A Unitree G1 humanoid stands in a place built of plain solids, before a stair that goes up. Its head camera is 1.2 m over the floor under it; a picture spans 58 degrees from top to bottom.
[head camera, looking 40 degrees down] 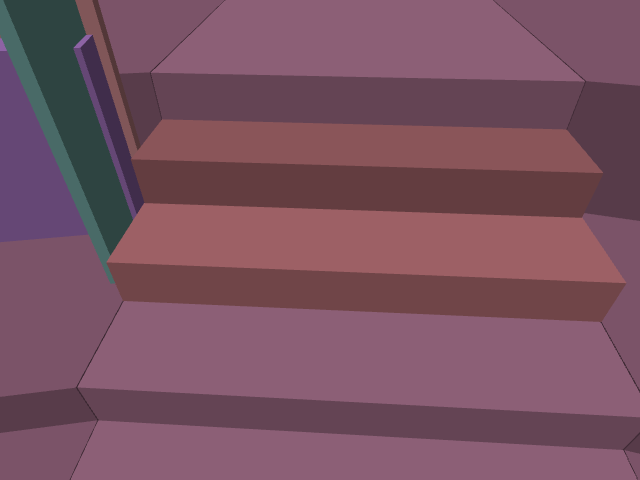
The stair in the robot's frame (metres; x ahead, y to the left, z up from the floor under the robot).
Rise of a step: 0.17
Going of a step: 0.30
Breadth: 1.47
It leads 3 degrees to the right of straight ahead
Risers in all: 4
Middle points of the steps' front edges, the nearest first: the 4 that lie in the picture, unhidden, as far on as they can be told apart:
0.58 -0.09 0.17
0.88 -0.11 0.34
1.18 -0.13 0.51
1.48 -0.15 0.68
